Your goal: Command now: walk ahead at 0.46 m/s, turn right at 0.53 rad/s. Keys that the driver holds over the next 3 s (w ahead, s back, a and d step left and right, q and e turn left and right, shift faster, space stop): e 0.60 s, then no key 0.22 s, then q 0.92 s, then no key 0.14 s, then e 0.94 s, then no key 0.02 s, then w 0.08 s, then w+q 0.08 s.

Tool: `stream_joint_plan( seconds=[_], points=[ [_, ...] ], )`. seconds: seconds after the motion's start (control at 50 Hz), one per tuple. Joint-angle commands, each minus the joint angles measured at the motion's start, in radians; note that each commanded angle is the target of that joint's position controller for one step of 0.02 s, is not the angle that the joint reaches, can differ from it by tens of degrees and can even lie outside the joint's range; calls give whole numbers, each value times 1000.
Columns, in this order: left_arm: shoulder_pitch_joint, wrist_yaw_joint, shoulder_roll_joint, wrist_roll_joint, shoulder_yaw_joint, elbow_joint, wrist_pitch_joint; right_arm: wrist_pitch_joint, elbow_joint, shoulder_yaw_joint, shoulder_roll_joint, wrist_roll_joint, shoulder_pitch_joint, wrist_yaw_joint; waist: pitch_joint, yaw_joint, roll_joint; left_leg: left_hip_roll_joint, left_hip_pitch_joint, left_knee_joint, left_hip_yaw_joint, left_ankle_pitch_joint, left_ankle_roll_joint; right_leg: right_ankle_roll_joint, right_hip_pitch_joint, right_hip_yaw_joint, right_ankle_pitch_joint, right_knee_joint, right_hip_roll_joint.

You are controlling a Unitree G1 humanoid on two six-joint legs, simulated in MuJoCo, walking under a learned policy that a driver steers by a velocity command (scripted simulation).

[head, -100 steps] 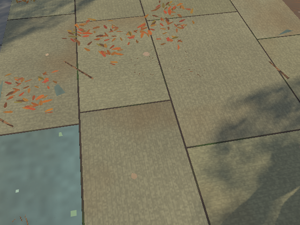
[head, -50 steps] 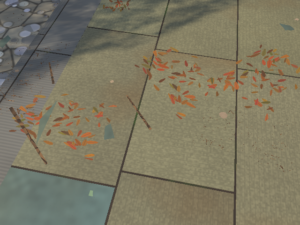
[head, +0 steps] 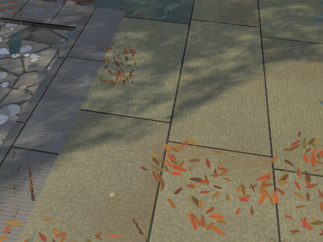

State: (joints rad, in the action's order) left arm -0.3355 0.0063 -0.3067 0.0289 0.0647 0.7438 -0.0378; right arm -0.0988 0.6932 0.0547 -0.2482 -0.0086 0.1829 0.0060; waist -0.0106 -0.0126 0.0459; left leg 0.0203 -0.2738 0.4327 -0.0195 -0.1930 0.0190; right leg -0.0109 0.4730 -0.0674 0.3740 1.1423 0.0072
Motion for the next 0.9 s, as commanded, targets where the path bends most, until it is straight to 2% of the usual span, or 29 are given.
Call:
stream_joint_plan(
  seconds=[0.02,0.08,0.14,0.18,0.22,0.26,0.28,0.3,0.32,0.34,0.36,0.38,0.4,0.42,0.44,0.48,0.52,0.58,0.62,0.68,0.72,0.74,0.76,0.78,0.8,0.82,0.86,0.88,0.9],
  points=[
    [48,-9,-44,-1,16,-104,1,-12,-22,30,-101,-3,26,0,42,24,-163,-270,164,-242,227,176,167,20,254,-31,-78,7,95],
    [86,-12,-23,-18,9,-134,9,-11,4,46,-152,-1,2,-9,37,5,-136,-269,140,-217,78,546,176,50,228,2,-157,-135,88],
    [153,-34,-9,-19,-1,-150,4,10,22,51,-181,7,-8,-25,9,26,-137,-235,120,-196,-45,575,145,39,114,57,-350,-345,69],
    [198,-51,-21,-17,4,-170,6,19,38,54,-200,17,10,-30,-5,39,-136,-243,150,-167,-70,555,128,20,66,71,-393,-438,54],
    [222,-65,-50,-19,16,-194,11,27,46,61,-223,34,13,-33,-15,34,-139,-270,197,-113,-74,555,112,-8,43,79,-342,-493,43],
    [180,-69,-89,-25,37,-199,16,37,44,70,-244,50,3,-37,-44,1,-143,-272,225,11,-88,649,89,-47,-38,111,-271,-552,2],
    [93,-65,-119,-27,56,-178,15,42,42,68,-234,54,1,-39,-83,-46,-115,-239,206,152,-115,655,62,-75,-160,128,-321,-628,-35],
    [1,-46,-179,-29,81,-159,16,41,43,56,-201,36,50,-37,-138,-80,-29,-171,99,370,-142,504,10,-118,-347,77,-546,-678,-25],
    [-3,-20,-284,-31,93,-181,24,38,14,22,-99,-35,138,-25,-217,-3,251,-47,-238,731,-154,-352,-64,-251,-629,-283,-1062,-589,247],
    [23,-25,-276,-44,78,-231,17,32,8,10,-138,-19,182,-11,-430,-14,241,42,-383,971,62,-551,-83,-436,-755,-626,-910,-679,406],
    [52,-33,-206,-39,64,-241,15,37,6,29,-212,13,87,-5,-390,-63,85,-10,-421,985,131,-438,-70,-387,-691,-527,-757,-724,338],
    [98,-31,-173,-25,53,-234,14,46,-13,25,-204,20,32,-10,-277,-42,37,-37,-443,925,116,-353,-61,-328,-580,-426,-647,-735,284],
    [126,-26,-151,-16,47,-231,19,56,-3,23,-188,7,18,-23,-205,-19,-28,-66,-427,855,116,-300,-66,-284,-469,-375,-568,-755,241],
    [158,-19,-144,-17,43,-234,26,69,-6,26,-195,1,16,-32,-162,10,-14,-78,-371,785,120,-270,-67,-268,-356,-343,-531,-778,213],
    [183,-16,-149,-29,44,-240,32,80,-4,26,-191,1,27,-32,-141,34,12,-68,-305,738,108,-250,-68,-256,-267,-321,-512,-799,186],
    [199,-8,-157,-41,49,-241,35,86,6,19,-162,-2,42,-37,-140,45,38,-42,-248,631,89,-232,-81,-255,-203,-289,-543,-807,158],
    [190,6,-169,-35,55,-235,41,90,5,13,-144,-4,23,-41,-155,36,39,-29,-227,546,98,-199,-93,-253,-189,-295,-491,-806,148],
    [201,19,-169,-28,57,-238,56,97,-5,10,-136,0,-17,-36,-144,23,61,-14,-191,451,110,-130,-95,-226,-147,-324,-262,-822,121],
    [202,20,-161,-30,55,-237,64,96,-11,11,-136,3,-29,-31,-128,15,86,-10,-166,391,109,-119,-89,-210,-135,-343,-159,-825,115],
    [181,14,-141,-33,46,-227,71,85,-20,12,-135,6,-31,-20,-124,-2,112,-12,-107,280,89,-126,-68,-197,-161,-376,-151,-792,123],
    [182,13,-123,-25,35,-219,78,76,-13,14,-122,2,7,-9,-114,25,109,-9,10,88,57,-31,-33,-160,-138,-367,-144,-747,97],
    [139,14,-99,-25,27,-204,77,74,-17,20,-146,-13,17,-8,-102,22,70,-71,83,-2,103,14,1,-111,-95,-335,-81,-700,57],
    [88,13,-49,-37,12,-204,72,76,-34,32,-220,-36,17,-12,-107,-17,-144,-277,150,-81,308,101,82,-40,-7,-206,113,-497,-58],
    [139,16,-102,-26,31,-232,60,78,-23,39,-237,-57,-1,-9,-35,-7,-337,-394,24,-163,507,133,229,5,68,-77,217,-353,-138],
    [157,21,-166,-32,52,-217,55,71,-47,33,-209,-49,-41,-11,-17,7,-258,-385,-6,-165,499,109,253,32,54,-118,193,-185,-100],
    [142,20,-171,-26,60,-193,60,70,-50,30,-192,-29,-70,-17,-15,-5,-204,-338,9,-144,426,119,221,47,68,-116,147,-103,-105],
    [92,24,-84,-44,39,-151,79,65,-49,0,-113,-3,-114,-16,-23,-32,-167,-257,16,-116,324,162,170,88,11,-111,75,-95,-60],
    [87,19,-36,-48,22,-141,81,69,-43,-12,-87,0,-122,-12,-23,-40,-170,-215,5,-113,273,191,154,102,-43,-69,57,-177,-33],
    [115,14,-7,-46,9,-147,76,77,-39,-9,-94,4,-121,-8,-17,-28,-193,-172,9,-99,234,205,138,109,-86,-20,48,-295,-22]
  ],
)
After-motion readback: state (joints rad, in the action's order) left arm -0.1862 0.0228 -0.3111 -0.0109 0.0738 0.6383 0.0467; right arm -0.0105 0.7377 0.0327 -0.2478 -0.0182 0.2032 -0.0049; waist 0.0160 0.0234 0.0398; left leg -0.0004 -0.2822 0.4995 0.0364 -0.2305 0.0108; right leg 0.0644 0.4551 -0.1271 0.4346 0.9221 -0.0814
